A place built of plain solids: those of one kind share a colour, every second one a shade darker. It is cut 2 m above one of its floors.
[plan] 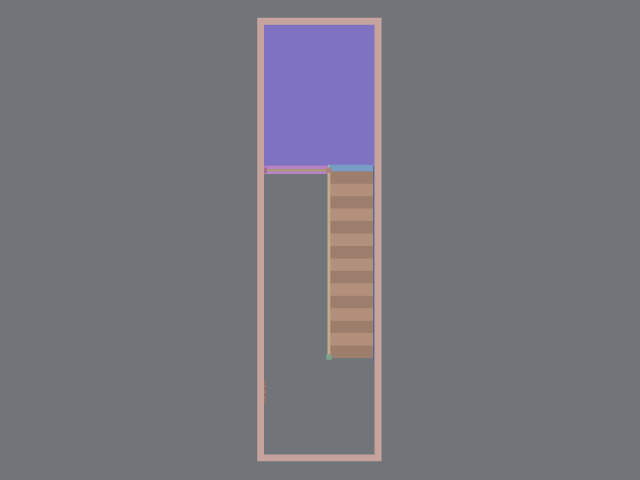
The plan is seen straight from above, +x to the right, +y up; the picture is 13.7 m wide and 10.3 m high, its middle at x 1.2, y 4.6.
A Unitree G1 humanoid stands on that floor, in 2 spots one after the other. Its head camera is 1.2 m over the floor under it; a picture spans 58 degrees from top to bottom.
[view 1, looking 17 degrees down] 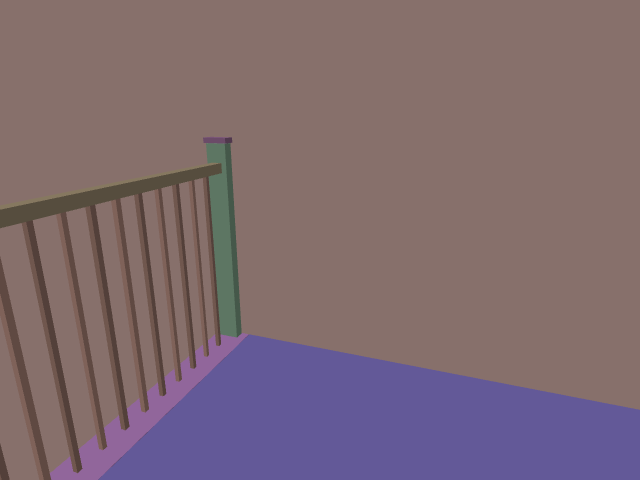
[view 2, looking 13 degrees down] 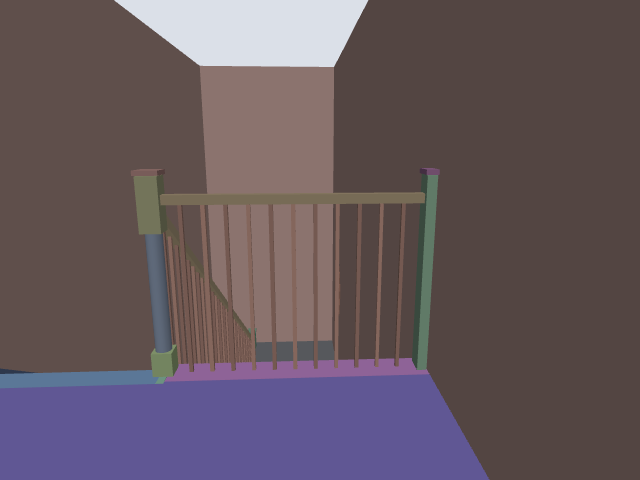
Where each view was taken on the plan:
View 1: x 1.87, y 7.29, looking -160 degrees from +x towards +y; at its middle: wall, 2.09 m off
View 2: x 0.68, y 8.22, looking -93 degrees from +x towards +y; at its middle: wall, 8.45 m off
